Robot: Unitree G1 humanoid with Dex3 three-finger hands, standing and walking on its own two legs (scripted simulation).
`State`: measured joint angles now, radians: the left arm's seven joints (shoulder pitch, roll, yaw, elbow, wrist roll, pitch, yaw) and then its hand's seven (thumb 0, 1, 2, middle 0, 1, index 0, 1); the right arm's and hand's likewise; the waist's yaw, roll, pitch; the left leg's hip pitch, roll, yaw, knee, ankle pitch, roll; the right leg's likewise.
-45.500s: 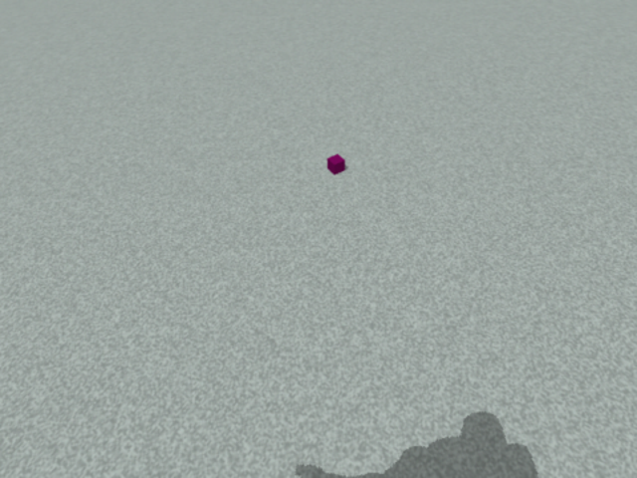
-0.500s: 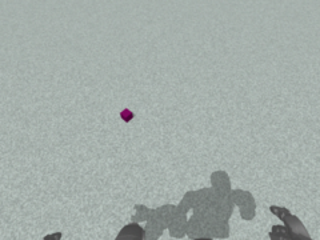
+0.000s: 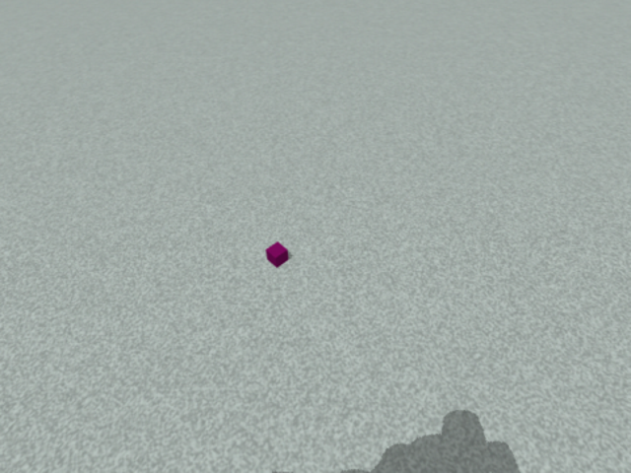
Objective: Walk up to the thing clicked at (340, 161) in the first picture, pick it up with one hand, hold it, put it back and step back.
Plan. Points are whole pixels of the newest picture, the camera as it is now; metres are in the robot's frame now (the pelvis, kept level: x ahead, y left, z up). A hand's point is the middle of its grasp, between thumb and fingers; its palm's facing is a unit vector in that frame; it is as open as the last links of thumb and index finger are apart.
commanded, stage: step back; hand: left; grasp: from above
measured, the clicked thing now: (277, 254) +1.08 +0.19 -0.74
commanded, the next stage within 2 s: stand in 0.70 s
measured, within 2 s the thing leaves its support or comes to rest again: neither
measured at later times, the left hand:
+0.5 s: hand out of the picture +0.10 +0.25 -0.15, palm faces +0.03 -0.92 -0.40, open 7.4 cm
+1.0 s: hand out of the picture +0.14 +0.25 -0.15, palm faces -0.03 -0.94 -0.33, open 7.4 cm
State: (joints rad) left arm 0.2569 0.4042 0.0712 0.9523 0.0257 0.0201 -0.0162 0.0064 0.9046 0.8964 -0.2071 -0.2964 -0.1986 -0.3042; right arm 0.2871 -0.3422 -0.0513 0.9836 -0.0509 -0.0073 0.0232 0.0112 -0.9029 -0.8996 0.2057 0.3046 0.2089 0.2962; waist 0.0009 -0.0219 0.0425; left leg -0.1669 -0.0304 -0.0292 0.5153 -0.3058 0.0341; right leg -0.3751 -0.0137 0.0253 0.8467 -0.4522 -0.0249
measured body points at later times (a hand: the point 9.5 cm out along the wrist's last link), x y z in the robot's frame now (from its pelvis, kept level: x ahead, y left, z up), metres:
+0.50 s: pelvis +0.05 -0.02 -0.01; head +0.07 -0.03 +0.44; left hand +0.10 +0.30 -0.12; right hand +0.12 -0.33 -0.14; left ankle +0.09 +0.13 -0.73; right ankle +0.06 -0.13 -0.73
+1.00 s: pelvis +0.07 +0.00 +0.01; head +0.08 +0.00 +0.46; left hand +0.15 +0.30 -0.12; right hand +0.18 -0.30 -0.12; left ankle +0.09 +0.13 -0.73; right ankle +0.06 -0.14 -0.73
